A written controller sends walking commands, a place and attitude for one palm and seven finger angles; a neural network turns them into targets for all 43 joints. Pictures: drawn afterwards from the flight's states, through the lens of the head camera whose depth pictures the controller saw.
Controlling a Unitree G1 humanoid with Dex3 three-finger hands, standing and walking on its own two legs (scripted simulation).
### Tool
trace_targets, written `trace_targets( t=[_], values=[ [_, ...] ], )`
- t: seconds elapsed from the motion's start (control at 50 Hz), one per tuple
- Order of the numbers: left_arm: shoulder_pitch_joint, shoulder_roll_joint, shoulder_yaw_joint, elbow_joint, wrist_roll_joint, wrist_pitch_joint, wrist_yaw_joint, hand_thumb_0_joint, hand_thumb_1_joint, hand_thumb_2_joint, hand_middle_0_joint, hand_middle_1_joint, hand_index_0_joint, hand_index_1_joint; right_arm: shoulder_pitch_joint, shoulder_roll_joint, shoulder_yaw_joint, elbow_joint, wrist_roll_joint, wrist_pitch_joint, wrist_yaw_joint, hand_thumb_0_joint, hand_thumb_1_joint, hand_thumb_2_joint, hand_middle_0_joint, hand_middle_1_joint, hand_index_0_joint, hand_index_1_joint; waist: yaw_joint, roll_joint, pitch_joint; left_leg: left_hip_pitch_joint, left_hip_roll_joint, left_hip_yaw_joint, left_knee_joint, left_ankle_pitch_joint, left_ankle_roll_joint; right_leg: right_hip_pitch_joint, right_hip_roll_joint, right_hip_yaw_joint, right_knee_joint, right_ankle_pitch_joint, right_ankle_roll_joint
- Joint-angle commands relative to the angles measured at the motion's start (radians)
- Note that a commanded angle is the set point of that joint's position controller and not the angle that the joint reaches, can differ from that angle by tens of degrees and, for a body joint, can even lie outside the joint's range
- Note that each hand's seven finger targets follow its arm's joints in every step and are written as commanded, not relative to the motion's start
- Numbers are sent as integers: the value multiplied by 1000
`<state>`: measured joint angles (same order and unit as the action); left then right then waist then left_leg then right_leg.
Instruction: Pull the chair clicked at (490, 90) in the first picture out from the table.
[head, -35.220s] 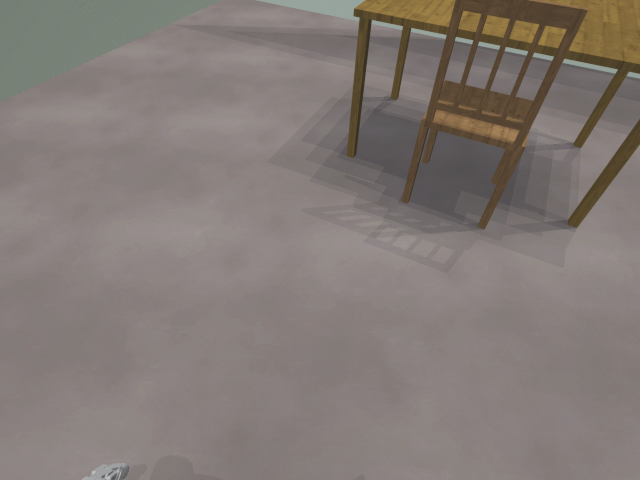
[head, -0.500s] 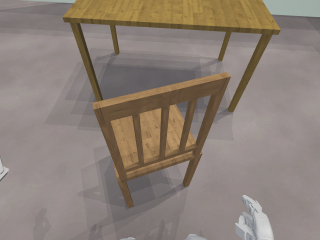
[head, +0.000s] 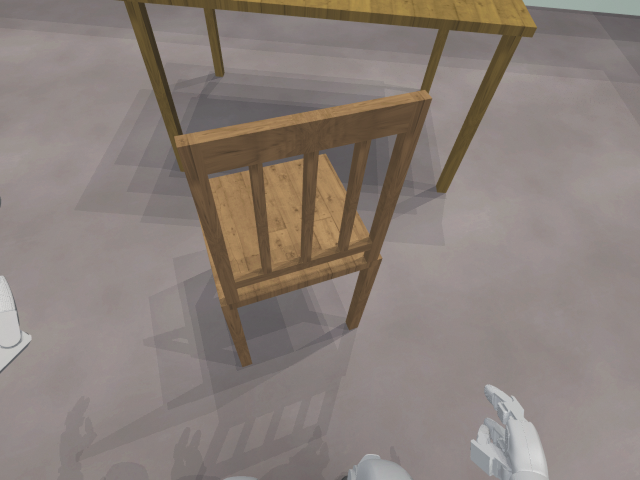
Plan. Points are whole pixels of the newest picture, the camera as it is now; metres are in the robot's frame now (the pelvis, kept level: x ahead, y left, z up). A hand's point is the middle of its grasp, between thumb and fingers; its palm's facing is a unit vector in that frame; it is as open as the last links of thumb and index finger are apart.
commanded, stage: stop stepping back and stand still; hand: left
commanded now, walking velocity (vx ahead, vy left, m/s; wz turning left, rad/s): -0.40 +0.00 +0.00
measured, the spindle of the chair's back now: (308, 212) +0.55 +0.06 -0.09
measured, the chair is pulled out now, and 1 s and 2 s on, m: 0.54 0.54 0.54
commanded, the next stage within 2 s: let the arm hang, fingers relaxed in 0.72 s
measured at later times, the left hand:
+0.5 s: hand out of the picture +0.11 +0.24 +0.16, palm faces +0.39 -0.78 -0.48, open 7.4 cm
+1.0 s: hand out of the picture +0.08 +0.21 -0.09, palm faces +0.08 -0.95 -0.30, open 7.4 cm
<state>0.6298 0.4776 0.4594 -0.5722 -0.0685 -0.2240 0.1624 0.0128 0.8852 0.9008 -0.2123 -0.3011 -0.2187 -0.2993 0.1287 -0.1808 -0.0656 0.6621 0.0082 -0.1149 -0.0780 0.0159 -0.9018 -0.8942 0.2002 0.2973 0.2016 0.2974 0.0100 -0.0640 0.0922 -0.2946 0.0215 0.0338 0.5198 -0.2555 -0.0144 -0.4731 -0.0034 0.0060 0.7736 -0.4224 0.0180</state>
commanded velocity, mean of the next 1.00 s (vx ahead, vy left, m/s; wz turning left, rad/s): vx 0.12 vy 0.01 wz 0.00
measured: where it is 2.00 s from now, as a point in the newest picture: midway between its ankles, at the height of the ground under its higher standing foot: outside the picture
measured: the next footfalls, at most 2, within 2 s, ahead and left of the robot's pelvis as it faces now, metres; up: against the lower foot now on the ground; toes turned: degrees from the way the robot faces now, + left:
right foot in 0.14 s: -0.04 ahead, -0.13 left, +0.00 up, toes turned +4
left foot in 0.38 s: -0.04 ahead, +0.10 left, +0.00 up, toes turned +1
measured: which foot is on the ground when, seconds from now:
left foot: down 0.00-0.16, up 0.18-0.36, down 0.38-1.00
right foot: up 0.00-0.12, down 0.14-1.00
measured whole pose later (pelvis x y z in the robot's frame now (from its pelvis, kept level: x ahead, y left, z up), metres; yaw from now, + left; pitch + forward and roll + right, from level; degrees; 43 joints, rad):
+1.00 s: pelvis -0.09 +0.00 -0.01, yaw +2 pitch +0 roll +0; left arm 0.27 0.24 0.08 0.41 0.02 0.04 0.02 0.01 0.90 0.90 -0.20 -0.30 -0.20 -0.30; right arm 0.20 -0.22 -0.01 0.76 -0.04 -0.02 0.01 0.01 -0.90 -0.89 0.20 0.30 0.20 0.30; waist -0.03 0.00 0.01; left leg -0.32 -0.06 0.01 0.60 -0.28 0.05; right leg -0.37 -0.02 0.04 0.75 -0.35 0.00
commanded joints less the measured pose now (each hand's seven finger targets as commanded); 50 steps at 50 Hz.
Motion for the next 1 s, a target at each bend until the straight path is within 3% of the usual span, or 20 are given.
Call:
trace_targets(
  t=[0.0,0.1,0.16,0.18,0.24,0.34,0.4,0.42,0.5,0.56,0.6,0.64,0.7,0.74,0.78,0.8,0.84,0.9,0.94,0.98],
  values=[
    [-82,133,113,-335,9,-90,26,0,900,900,-200,-300,-200,-300,-10,-138,-43,-107,-11,-118,19,0,-900,-900,200,300,200,300,-13,372,-222,174,289,-129,-71,745,131,28,-15,57,60,10,-6],
    [-8,129,120,-123,12,-16,17,0,900,900,-200,-300,-200,-300,-6,-147,-20,-165,27,-69,32,0,-900,-900,200,300,200,300,-15,218,-118,-124,164,-89,-2,-205,66,309,-39,-33,-332,200,10],
    [-89,170,125,-29,10,2,14,0,900,900,-200,-300,-200,-300,7,-120,-13,-168,26,-43,25,0,-900,-900,200,300,200,300,-35,-183,-118,-111,-22,-20,479,-252,5,102,-303,324,-587,-144,-123],
    [-53,132,87,0,1,13,8,0,900,900,-200,-300,-200,-300,38,-144,-41,-146,34,-32,22,0,-900,-900,200,300,200,300,-39,-266,-113,-79,-23,-64,548,-186,3,56,-305,339,-602,-195,-133],
    [-51,136,99,-3,12,14,6,0,900,900,-200,-300,-200,-300,-16,-125,-9,-158,28,-4,18,0,-900,-900,200,300,200,300,-52,-167,-104,-26,5,-50,481,-141,19,-22,-269,201,-521,-179,-126],
    [-98,155,90,-180,38,-30,28,0,900,900,-200,-300,-200,-300,26,-140,6,-173,10,-44,-4,0,-900,-900,200,300,200,300,-38,53,-128,105,0,-10,-120,-184,74,90,-171,95,-376,-150,-69],
    [-60,178,116,-263,48,-45,30,0,900,900,-200,-300,-200,-300,49,-156,-9,-190,5,-82,3,0,-900,-900,200,300,200,300,-18,431,-138,106,201,-239,-274,-50,179,24,43,-80,133,-83,-1],
    [-92,177,113,-232,46,-49,29,0,900,900,-200,-300,-200,-300,23,-131,4,-169,1,-89,5,0,-900,-900,200,300,200,300,-40,504,-84,-40,239,-352,-344,-237,205,13,11,-27,259,-81,-7],
    [-121,134,100,-84,39,-52,20,0,900,900,-200,-300,-200,-300,57,-160,-6,-135,19,-93,28,0,-900,-900,200,300,200,300,-17,217,-41,-55,192,-179,-173,19,152,148,-30,-39,-91,7,-12],
    [-51,98,82,92,37,-35,6,0,900,900,-200,-300,-200,-300,75,-164,-2,-133,25,-63,22,0,-900,-900,200,300,200,300,-19,91,-56,-103,132,-130,-42,-114,108,337,-20,-50,-391,177,-20],
    [-66,106,77,133,28,-33,-8,0,900,900,-200,-300,-200,-300,57,-165,-12,-149,27,-44,23,0,-900,-900,200,300,200,300,-28,-77,-64,-203,14,-43,177,-252,66,331,-168,242,-495,22,-111],
    [-109,91,42,110,14,-26,-16,0,900,900,-200,-300,-200,-300,76,-158,-30,-143,38,-29,32,0,-900,-900,200,300,200,300,-24,-240,-80,-174,-18,-32,386,-210,37,266,-286,383,-598,-105,-172],
    [-135,117,46,-33,19,-31,-12,0,900,900,-200,-300,-200,-300,27,-141,-2,-160,28,-22,35,0,-900,-900,200,300,200,300,-32,-88,-89,-76,28,-55,230,-162,50,233,-273,265,-504,117,-182],
    [-162,140,54,-184,27,-45,2,0,900,900,-200,-300,-200,-300,15,-123,19,-169,12,-29,23,0,-900,-900,200,300,200,300,-42,79,-111,110,11,-25,-31,-63,58,169,-197,140,-425,71,-126],
    [-171,166,71,-298,28,-61,19,0,900,900,-200,-300,-200,-300,2,-139,22,-183,-1,-52,4,0,-900,-900,200,300,200,300,-22,307,-101,150,108,-182,-236,-75,89,149,-73,49,-271,50,-63],
    [-172,-223,-366,643,128,132,-116,0,900,900,-200,-300,-200,-300,124,-239,-24,57,-31,-46,104,0,-900,-900,200,300,200,300,-113,354,-40,70,203,-347,-90,209,159,-99,-32,-37,45,133,-19],
    [-183,-177,-335,660,109,239,-141,0,900,900,-200,-300,-200,-300,139,-188,-17,-10,-39,56,92,0,-900,-900,200,300,200,300,-88,288,-81,-54,255,-377,-164,144,217,-36,0,41,258,-155,-13],
    [-294,-202,-384,790,99,216,-150,0,900,900,-200,-300,-200,-300,98,-181,-3,-22,-56,53,85,0,-900,-900,200,300,200,300,-40,-15,-152,68,211,-294,-57,595,201,-4,-13,33,113,-83,-7],
    [-305,-190,-396,922,96,211,-153,0,900,900,-200,-300,-200,-300,90,-197,-1,21,-46,67,78,0,-900,-900,200,300,200,300,-15,0,-194,132,153,-208,-4,663,144,126,4,-11,-129,111,-8],
    [-279,-127,-394,1059,87,207,-142,0,900,900,-200,-300,-200,-300,84,-175,2,53,-29,77,76,0,-900,-900,200,300,200,300,0,95,-225,51,60,-141,19,467,83,305,-39,107,-257,466,-39]
  ],
)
